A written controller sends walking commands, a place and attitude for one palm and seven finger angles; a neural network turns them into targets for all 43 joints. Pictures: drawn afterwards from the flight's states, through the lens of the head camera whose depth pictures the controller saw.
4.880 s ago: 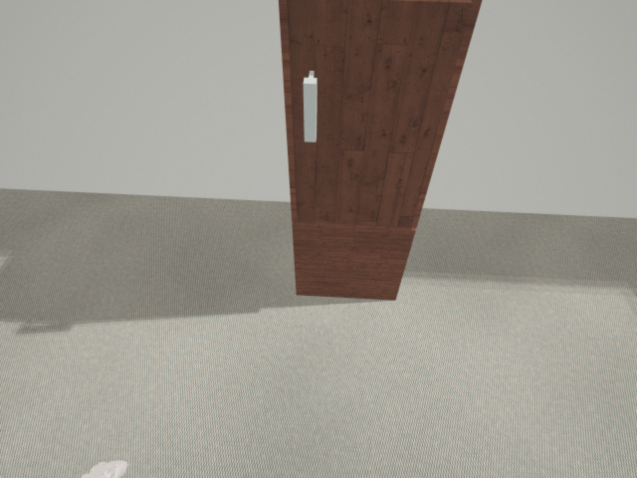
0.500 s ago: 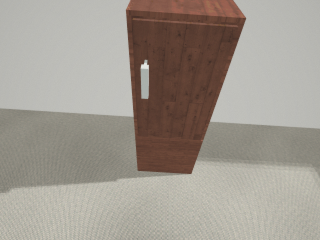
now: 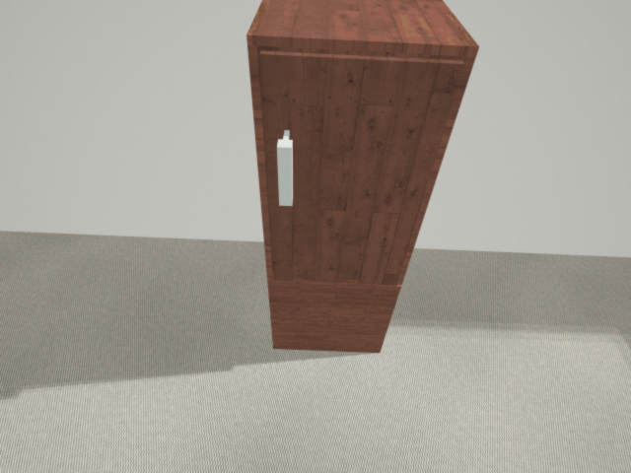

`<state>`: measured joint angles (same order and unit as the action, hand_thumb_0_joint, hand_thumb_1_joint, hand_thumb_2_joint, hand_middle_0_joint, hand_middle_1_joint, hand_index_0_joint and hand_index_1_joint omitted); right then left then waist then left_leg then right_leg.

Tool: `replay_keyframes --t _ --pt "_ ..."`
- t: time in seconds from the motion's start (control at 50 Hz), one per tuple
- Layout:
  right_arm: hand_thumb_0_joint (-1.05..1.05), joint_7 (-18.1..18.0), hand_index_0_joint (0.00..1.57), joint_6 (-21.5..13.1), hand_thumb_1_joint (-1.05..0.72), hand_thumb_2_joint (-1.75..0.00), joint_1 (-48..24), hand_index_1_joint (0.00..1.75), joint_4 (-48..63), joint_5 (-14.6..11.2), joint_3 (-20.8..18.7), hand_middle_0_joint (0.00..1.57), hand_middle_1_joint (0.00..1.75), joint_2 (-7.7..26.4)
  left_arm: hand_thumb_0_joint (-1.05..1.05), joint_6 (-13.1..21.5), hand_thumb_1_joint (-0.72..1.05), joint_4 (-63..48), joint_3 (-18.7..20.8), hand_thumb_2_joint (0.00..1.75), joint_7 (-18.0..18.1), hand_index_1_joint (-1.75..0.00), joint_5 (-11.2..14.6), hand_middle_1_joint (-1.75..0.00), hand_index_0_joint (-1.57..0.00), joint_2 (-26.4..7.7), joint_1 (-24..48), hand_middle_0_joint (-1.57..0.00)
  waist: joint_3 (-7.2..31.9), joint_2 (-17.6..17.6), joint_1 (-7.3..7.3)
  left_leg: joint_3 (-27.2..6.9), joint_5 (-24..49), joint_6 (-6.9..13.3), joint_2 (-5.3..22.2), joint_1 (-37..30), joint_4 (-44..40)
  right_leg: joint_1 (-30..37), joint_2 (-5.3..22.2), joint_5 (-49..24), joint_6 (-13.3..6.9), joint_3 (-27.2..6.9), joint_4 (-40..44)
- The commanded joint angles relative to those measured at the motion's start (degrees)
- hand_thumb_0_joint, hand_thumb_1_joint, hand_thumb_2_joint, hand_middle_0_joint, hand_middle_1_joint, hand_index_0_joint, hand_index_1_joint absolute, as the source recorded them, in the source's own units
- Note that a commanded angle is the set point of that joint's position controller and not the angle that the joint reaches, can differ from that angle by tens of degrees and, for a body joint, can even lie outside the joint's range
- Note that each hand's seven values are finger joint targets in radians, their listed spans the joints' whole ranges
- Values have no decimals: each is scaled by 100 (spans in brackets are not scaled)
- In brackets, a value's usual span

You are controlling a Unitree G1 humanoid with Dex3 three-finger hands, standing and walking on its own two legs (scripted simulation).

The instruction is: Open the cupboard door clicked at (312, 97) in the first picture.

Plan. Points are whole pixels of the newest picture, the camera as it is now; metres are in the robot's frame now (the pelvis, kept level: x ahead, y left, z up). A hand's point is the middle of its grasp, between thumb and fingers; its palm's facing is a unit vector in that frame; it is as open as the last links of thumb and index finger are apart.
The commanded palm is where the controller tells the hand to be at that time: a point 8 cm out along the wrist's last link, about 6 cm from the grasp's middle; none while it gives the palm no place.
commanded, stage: shuffle to correct the standing spot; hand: left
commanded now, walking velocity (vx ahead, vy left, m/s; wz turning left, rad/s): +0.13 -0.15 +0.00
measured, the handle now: (286, 167) +0.65 +0.10 +0.04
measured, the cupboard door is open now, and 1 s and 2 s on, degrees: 0 0 0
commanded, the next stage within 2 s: come to a stop and stand still in 0.54 s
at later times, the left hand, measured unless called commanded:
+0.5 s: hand out of the picture +0.01 +0.09 -0.19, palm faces +0.02 -1.00 -0.09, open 7.4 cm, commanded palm none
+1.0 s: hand (283, 465) +0.19 +0.06 -0.18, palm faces +0.09 -0.97 -0.21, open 7.3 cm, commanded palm none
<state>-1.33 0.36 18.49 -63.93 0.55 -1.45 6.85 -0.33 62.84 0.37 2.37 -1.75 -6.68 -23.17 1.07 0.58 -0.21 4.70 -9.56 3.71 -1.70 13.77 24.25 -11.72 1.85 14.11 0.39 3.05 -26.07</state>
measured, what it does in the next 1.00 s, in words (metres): steps to the right: right foot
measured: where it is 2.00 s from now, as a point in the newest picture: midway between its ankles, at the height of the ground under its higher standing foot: outside the picture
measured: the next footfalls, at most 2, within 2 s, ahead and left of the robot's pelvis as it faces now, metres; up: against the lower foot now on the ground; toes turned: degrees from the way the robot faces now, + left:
right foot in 0.74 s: +0.20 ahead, -0.26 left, +0.00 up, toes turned -8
left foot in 1.06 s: +0.16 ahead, -0.03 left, +0.00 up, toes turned +6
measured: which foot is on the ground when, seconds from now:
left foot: down 0.00-0.74, up 0.76-1.00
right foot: down 0.00-0.42, up 0.44-0.72, down 0.74-1.00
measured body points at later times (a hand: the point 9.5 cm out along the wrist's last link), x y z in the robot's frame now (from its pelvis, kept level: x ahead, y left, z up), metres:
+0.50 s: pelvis +0.06 -0.05 -0.01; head +0.06 -0.03 +0.44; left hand +0.01 +0.15 -0.18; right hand +0.06 -0.28 -0.16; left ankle +0.07 +0.05 -0.74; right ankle +0.02 -0.14 -0.71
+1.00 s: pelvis +0.11 -0.12 -0.01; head +0.15 -0.12 +0.44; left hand +0.18 +0.11 -0.16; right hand +0.16 -0.38 -0.16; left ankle +0.10 -0.04 -0.71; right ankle +0.16 -0.26 -0.74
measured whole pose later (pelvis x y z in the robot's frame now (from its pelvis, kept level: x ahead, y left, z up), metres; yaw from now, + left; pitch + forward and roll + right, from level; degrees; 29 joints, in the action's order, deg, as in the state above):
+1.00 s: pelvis +0.11 -0.12 -0.01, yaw +2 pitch -1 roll +0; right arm -1.0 3.2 11.6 -58.2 0.6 -4.2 11.8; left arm -0.9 55.7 2.9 2.6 -1.7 -8.5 -8.4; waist -5.5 0.1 0.4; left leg 4.3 -27.6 -2.2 -0.2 21.2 48.8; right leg -17.7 5.7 11.6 0.6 8.0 -30.8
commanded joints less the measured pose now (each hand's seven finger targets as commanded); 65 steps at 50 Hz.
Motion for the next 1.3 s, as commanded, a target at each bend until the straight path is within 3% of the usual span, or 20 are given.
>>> replay_keyframes --t 0.0,0.12,0.22,0.28,0.36,0.4,0.42,0.48,0.56,0.66,0.68,0.7,0.72,0.82,0.9,0.98,1.02,1.06,1.14,1.28 --pt "0 -101 20 -48 -90 -90 289 30 200 59 -250 20 30 950 0 -59 90 -141 131 90 -103 -30 -76 -30 -20 -230 -640 -20 -896 -460 54 -1803 -3071 197 1511 665 -1646 -495 -53 666 -112 74 -389" --pt "0 -137 20 -59 -90 -90 228 30 260 90 -295 20 30 910 0 -77 90 -209 232 90 -190 -30 -50 -30 -20 -258 -814 -20 -851 -144 122 -1260 -2553 100 1294 920 -1015 -33 42 614 -247 -134 276" --pt "0 -91 20 -94 -90 -90 60 30 433 76 -129 20 30 365 0 15 90 -233 337 90 -91 -30 8 -30 -20 -621 -917 -20 -879 1092 156 77 -1419 -161 385 1530 1833 31 1198 1908 -1056 -1994 1615" --pt "0 -69 20 -161 -90 -90 -45 30 473 60 -130 20 30 342 0 71 90 -272 346 90 -94 -30 -43 -30 -20 -630 -645 -20 -778 368 51 27 -1783 -171 554 1658 2388 228 1249 468 -1416 -1626 1335" --pt "0 -127 20 -244 -90 -90 710 30 180 71 -53 20 30 255 0 0 90 -296 288 90 -145 -30 8 -30 -20 -547 -333 -20 -640 298 -271 267 -677 -217 564 -209 340 -736 623 31 -943 -762 274" --pt "0 -239 20 -285 -90 -90 1473 30 0 126 -290 20 30 1144 0 9 90 -427 213 90 -252 -30 20 -30 -20 -187 -388 -20 -445 -1570 -457 -2558 -1122 588 2554 -1441 -1061 -2339 -143 1024 -258 138 -1796" --pt "0 -241 20 -258 -90 -90 1393 30 72 116 -350 20 30 1316 0 -7 90 -652 246 90 -276 -30 -71 -30 -20 -357 51 -20 -764 -1131 -515 -2893 -1493 966 3059 -963 -1456 -2579 52 1603 -248 -165 -2687" --pt "0 -235 20 -337 -90 -90 776 30 175 108 -225 20 30 948 0 -58 90 -683 313 90 -343 -30 -98 -30 -20 -382 351 -20 -1041 -509 -190 -1997 -648 781 2636 -208 -1446 -2514 458 721 -90 -509 -3282" --pt "0 -206 20 -350 -90 -90 455 30 268 137 -317 20 30 1071 0 -95 90 -693 298 90 -386 -30 -11 -30 -20 -192 452 -20 -543 -724 -77 -737 577 513 2098 7 -1003 -1508 456 380 68 -116 -1989" --pt "0 -132 20 -165 -90 -90 292 30 304 154 -401 20 30 1112 0 -28 90 -565 333 90 -352 -30 12 -30 -20 -339 165 -20 -377 -807 101 -402 -83 47 1530 424 -76 -24 24 -429 105 547 -239" --pt "0 -98 20 -145 -90 -90 365 30 291 130 -362 20 30 914 0 49 90 -444 376 90 -285 -30 21 -30 -20 -561 -157 -20 -229 -320 235 -139 -330 -194 1152 650 507 604 234 -850 66 271 162" --pt "0 -50 20 -119 -90 -90 532 30 299 86 -246 20 30 467 0 146 90 -374 418 90 -169 -30 22 -30 -20 -1016 -247 -20 1 881 229 260 -1406 -476 645 1185 1294 1112 1230 -1701 -214 -763 449" --pt "0 -47 20 -59 -90 -90 573 30 399 32 -176 20 30 267 0 169 90 -429 421 90 -121 -30 47 -30 -20 -1346 -153 -20 255 1253 154 49 -2282 -493 537 926 1773 863 1888 -2488 -503 -1143 665" --pt "0 -48 20 114 -90 -90 263 30 352 -16 -212 20 30 422 0 75 90 -673 447 90 43 -30 -3 -30 -20 -1264 755 -20 -125 982 108 -222 -2176 -554 480 970 2688 357 1965 -4210 -1063 -916 290" --pt "0 24 20 208 -90 -90 -125 30 674 19 -269 20 30 573 0 -11 90 -770 576 90 115 -30 -14 -30 -20 -1447 792 -20 100 856 237 -367 -1914 -594 380 1026 2797 443 2146 -3757 -1235 -975 350" --pt "0 69 20 190 -90 -90 2 30 842 32 -280 20 30 576 0 -58 90 -959 587 90 79 -30 -43 -30 -20 -1441 1180 -20 140 870 -12 -282 -1335 -545 360 255 1557 -273 1940 -2152 -970 -920 340" --pt "0 61 20 106 -90 -90 386 30 761 35 -292 20 30 700 0 -153 90 -1047 524 90 14 -30 19 -30 -20 -1236 1282 -20 108 321 -213 -187 -383 -467 399 -839 92 -1114 1306 -525 -488 -518 -198" --pt "0 36 20 68 -90 -90 -105 30 1098 125 -385 20 30 1456 0 -238 90 -1223 390 90 -49 -30 67 -30 -20 -684 1282 -20 -363 -1697 -160 -2301 -817 511 2157 410 -1366 -1474 144 1676 101 62 -1965" --pt "0 -49 20 -95 -90 -90 -793 30 1107 102 -182 20 30 1009 0 -175 90 -706 318 90 -138 -30 -27 -30 -20 -717 751 -20 -324 -602 150 -1550 -987 470 1561 108 -1374 -1434 231 716 95 -481 -2876" --pt "0 -110 20 -130 -90 -90 -215 30 615 74 -201 20 30 948 0 -101 90 -443 123 90 -115 -30 40 -30 -20 -526 712 -20 -235 -394 -118 -1335 796 533 1657 -740 -1041 -672 192 877 147 -217 -913"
